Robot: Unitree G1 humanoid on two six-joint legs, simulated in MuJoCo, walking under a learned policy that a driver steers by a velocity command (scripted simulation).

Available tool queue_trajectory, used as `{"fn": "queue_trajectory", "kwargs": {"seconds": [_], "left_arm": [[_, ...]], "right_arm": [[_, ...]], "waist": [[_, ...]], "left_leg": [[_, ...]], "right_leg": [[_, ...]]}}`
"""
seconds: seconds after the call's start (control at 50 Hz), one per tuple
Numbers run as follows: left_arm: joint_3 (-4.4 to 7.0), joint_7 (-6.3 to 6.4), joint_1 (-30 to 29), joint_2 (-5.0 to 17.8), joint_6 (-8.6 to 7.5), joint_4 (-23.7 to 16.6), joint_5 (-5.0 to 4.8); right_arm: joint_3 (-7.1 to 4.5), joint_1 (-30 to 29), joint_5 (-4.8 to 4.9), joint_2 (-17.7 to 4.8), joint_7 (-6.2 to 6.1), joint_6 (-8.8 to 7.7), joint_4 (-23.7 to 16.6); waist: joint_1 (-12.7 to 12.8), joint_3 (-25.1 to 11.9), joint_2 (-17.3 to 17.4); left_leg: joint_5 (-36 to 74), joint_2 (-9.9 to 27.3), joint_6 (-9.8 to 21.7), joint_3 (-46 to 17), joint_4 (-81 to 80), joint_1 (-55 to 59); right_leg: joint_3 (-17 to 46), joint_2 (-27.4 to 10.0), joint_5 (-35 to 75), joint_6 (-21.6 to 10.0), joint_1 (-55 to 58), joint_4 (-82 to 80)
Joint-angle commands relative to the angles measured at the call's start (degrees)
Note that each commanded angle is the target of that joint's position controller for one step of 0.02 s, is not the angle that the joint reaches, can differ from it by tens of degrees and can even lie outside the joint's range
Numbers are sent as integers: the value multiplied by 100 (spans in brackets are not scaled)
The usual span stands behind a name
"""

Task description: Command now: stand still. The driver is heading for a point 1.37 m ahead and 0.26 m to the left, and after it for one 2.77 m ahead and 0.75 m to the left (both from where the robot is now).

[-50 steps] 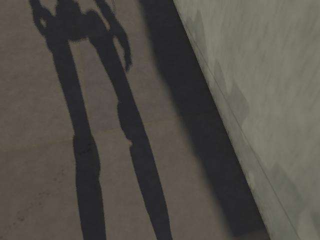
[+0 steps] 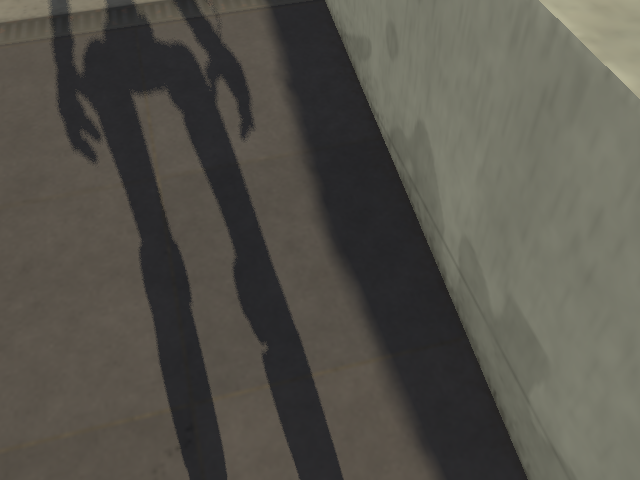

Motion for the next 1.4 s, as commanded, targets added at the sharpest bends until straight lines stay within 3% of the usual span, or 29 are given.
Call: {"fn": "queue_trajectory", "kwargs": {"seconds": [0.02, 0.28, 0.32, 0.38, 0.42, 0.48, 0.54, 0.6, 0.62, 0.64, 0.66, 0.68, 0.72, 0.76, 0.8, 0.88, 0.96, 1.02, 1.06, 1.08, 1.1, 1.12, 1.14, 1.16, 1.18, 1.22, 1.28, 1.34, 1.4], "left_arm": [[102, 28, 286, 522, 17, -39, 2], [85, -18, 318, 529, -8, 184, 7], [137, 37, 506, 679, 38, 283, -17], [394, 111, 1008, 1345, 14, 322, -132], [473, 112, 1127, 1300, -125, 343, -81], [461, 21, 1162, 961, -250, 349, -158], [439, -48, 895, 987, -231, 232, -132], [445, -63, 471, 1307, -273, -27, -241], [375, -50, 156, 1181, -318, -170, -199], [186, -103, -177, 593, -383, -462, 32], [207, -197, 352, 338, -552, -447, -102], [246, -256, -57, 594, -638, -675, -421], [245, -241, -849, 771, -640, -899, -328], [269, -245, -226, 712, -531, -690, -226], [221, -326, -172, 526, -442, -643, -241], [114, -381, -1507, 528, -461, -1340, -94], [-6, -414, -2494, 411, -496, -1719, -235], [82, -464, -2326, 631, -550, -1833, -177], [254, -501, -1090, 948, -512, -1523, -160], [416, -475, 18, 1333, -454, -1224, -180], [548, -392, 913, 1852, -353, -1021, -194], [532, -372, 1563, 1697, -284, -722, -149], [422, -323, 975, 1295, -408, -689, -239], [333, -302, 385, 1059, -530, -713, -155], [231, -338, -33, 811, -640, -718, -115], [125, -392, -358, 426, -718, -580, 40], [133, -365, 3, 667, -638, -358, 5], [144, -224, 301, 945, -576, -318, -2], [184, -109, 707, 1106, -541, -266, -89]], "right_arm": [[-89, -175, 8, -444, -42, -34, -203], [-97, -418, 20, -476, -102, 28, 35], [-140, -229, 96, -502, -105, 48, 199], [-161, -643, 145, -505, -44, -125, 33], [-213, -888, 190, -643, 23, -249, -56], [-179, -738, 216, -456, 129, -377, -5], [-44, -753, 167, -180, 232, -436, -96], [-228, 799, 123, -599, 174, -346, 285], [-381, 1586, 135, -934, 164, -345, 483], [-458, 2320, 194, -1599, 117, -326, 570], [-322, 2278, 121, -1644, 146, -415, 420], [-256, 1821, 140, -1463, 166, -517, 383], [-7, 1017, -16, -871, 222, -649, 222], [136, 930, -114, -485, 254, -637, 306], [250, 1442, -53, -217, 229, -561, 472], [297, 1603, -73, -508, 82, -552, 415], [219, 2047, -10, -860, -9, -581, 448], [165, 2088, -37, -1057, 41, -490, 401], [116, 1843, -90, -1167, 52, -389, 342], [101, 1483, -65, -1246, 84, -403, 157], [260, 1883, -165, -672, 188, -541, 56], [295, 1968, 163, -229, 336, -724, 96], [94, 1163, 443, -883, 333, -897, -208], [79, 462, 491, -920, 296, -952, -525], [89, 336, 349, -831, 244, -892, -620], [83, 691, 218, -608, 198, -670, -598], [187, 517, 260, -329, 215, -454, -735], [187, -213, 65, -551, 195, -450, -1040], [261, -954, 74, -500, 225, -500, -1190]], "waist": [[25, -303, 167], [-25, -139, -63], [-3, -131, -234], [339, 513, -1112], [418, 700, -944], [295, 423, -561], [136, 289, -773], [-715, -123, -731], [-1159, -484, -156], [-1263, -979, 1795], [-844, -1417, 2046], [-633, -581, 1454], [-310, 499, 117], [114, 474, 438], [82, 434, 453], [-42, 493, 198], [-254, 512, 432], [136, -69, 996], [879, -837, 1439], [1389, -1443, 1294], [1165, -2615, -171], [1093, -3042, -1276], [1017, -1589, -839], [761, -692, -421], [328, -335, 287], [-236, -285, 163], [-372, 1, -119], [-208, 75, -211], [102, -20, -350]], "left_leg": [[658, 324, 198, -500, -676, 735], [785, 295, 130, -383, -574, 844], [-616, 58, 105, -78, -343, 655], [-877, 1, -34, 239, 1239, -1177], [-1069, 354, 3, -82, 2528, -2178], [-836, 617, 22, -157, 2969, -2788], [-854, 423, -95, 366, 1910, -1300], [-423, -276, -71, 940, 817, 1454], [-261, -34, 108, 329, 293, 2548], [-681, 1511, 636, -2129, -831, 3300], [-1105, 2485, 1615, -5075, -2128, 3564], [-3018, 2752, 1822, -5604, -2608, 3001], [-2047, 2284, 1202, -3767, -2277, 1750], [-610, 1643, 858, -2184, -2265, 1055], [436, 1247, 773, -1205, -2204, 890], [1340, 1088, 810, -689, -2649, 579], [2786, 1299, 712, -515, -3044, 1399], [6505, 1489, 685, -249, -1818, 2599], [8285, 1596, 664, -188, -205, 2774], [7198, 1458, 512, -254, 1072, 1784], [2948, 797, 352, -403, 2888, -47], [-708, -388, 165, -1266, 4691, -1970], [-570, -142, 282, -1624, 5539, -2951], [-16, 176, 304, -1254, 5703, -3141], [525, 481, 278, -1120, 5408, -2630], [970, 766, 322, -1069, 5232, -2006], [1191, 823, 241, -933, 5255, -2691], [1918, 892, -195, -560, 4425, -3030], [2257, 947, -381, -114, 3097, -2741]], "right_leg": [[52, -36, 417, -151, -207, -526], [105, -80, 594, -186, -231, -659], [293, -137, -974, -373, -225, -833], [2303, -1582, -3125, -1301, 229, -1753], [2811, -2056, -2380, -1584, 624, -2016], [2005, -1697, -983, -1354, 1299, -1757], [1000, -1205, -197, -1147, 329, -1642], [488, -904, 1141, -1018, -1200, -325], [53, -581, 2196, -741, -1791, 1200], [-389, 40, -297, -244, -2911, 3578], [660, 595, -1140, -152, -3875, 4951], [685, 205, -855, -227, -4785, 5749], [477, -432, 272, -426, -4959, 5951], [383, -598, 957, -437, -4253, 5720], [62, -542, 1085, -452, -4296, 6045], [-259, -450, 2107, -176, -4041, 4282], [-774, -28, 1894, -239, -3198, 2392], [-1053, 390, 847, -652, -2496, 1936], [-984, 676, 697, -980, -1052, 1416], [-159, 236, 876, -1207, 749, 1028], [1966, -1202, -161, -1709, 3126, 883], [5309, -2145, -2550, -2548, 3937, -956], [5254, -2060, -2942, -2168, 3052, -1597], [4099, -1926, -1745, -1911, 1925, -1530], [3060, -1717, -426, -1661, 811, -1660], [1660, -1244, 544, -1329, -160, -1633], [801, -1027, 861, -1270, -634, -1781], [357, -871, 1138, -1314, -848, -1973], [134, -799, 1484, -1241, -496, -2078]]}}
